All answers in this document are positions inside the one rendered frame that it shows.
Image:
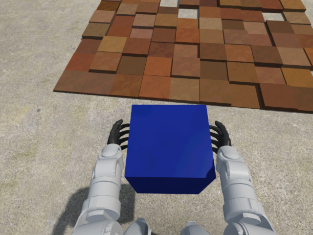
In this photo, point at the robot right forearm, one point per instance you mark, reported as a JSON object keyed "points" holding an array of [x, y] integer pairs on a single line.
{"points": [[240, 200]]}

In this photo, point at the robot left upper arm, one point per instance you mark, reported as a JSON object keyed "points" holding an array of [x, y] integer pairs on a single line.
{"points": [[102, 227]]}

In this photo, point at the left robot hand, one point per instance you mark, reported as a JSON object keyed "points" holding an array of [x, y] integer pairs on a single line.
{"points": [[115, 135]]}

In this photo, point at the right robot hand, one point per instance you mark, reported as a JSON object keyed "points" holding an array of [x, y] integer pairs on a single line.
{"points": [[222, 136]]}

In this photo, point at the carton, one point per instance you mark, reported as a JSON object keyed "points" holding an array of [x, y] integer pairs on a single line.
{"points": [[169, 149]]}

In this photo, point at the right robot thigh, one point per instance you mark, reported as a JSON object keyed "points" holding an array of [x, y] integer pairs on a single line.
{"points": [[193, 230]]}

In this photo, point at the robot left forearm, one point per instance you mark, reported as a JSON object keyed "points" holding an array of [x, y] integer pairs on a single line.
{"points": [[103, 197]]}

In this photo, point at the right robot shin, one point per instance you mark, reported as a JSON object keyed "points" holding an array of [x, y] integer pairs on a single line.
{"points": [[190, 223]]}

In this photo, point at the robot right upper arm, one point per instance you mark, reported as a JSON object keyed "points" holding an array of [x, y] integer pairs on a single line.
{"points": [[241, 228]]}

